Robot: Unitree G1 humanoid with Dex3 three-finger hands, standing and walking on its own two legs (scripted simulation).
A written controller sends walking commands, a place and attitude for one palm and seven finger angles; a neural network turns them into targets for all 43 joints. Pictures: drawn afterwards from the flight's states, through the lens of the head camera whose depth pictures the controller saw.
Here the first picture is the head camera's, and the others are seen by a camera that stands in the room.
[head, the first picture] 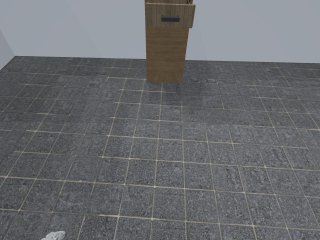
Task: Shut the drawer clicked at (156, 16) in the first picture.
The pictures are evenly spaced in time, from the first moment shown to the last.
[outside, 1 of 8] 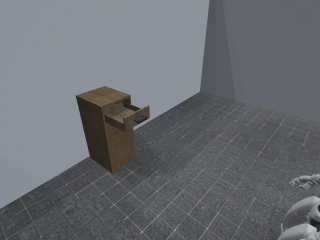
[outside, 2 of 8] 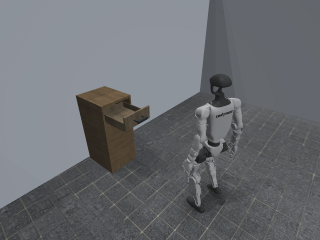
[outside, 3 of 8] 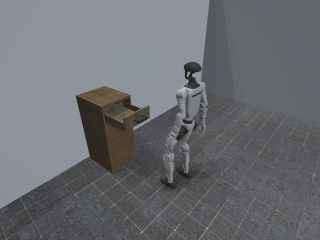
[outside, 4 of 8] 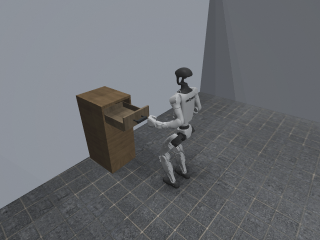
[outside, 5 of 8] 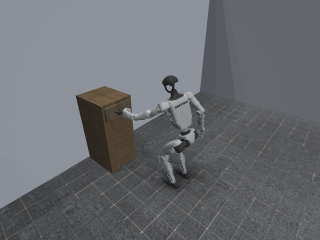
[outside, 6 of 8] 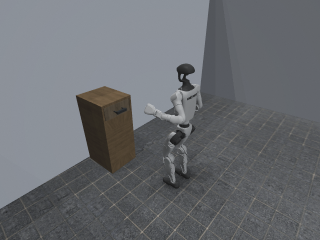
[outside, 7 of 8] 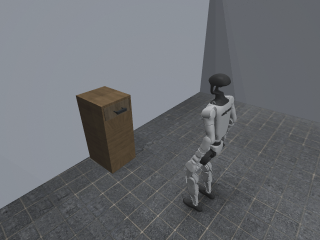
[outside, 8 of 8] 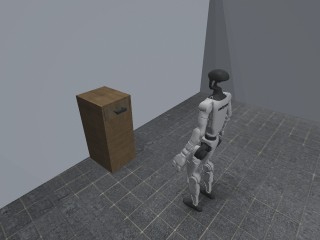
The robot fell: no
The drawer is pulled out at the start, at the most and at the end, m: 0.29 0.29 0.00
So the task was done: yes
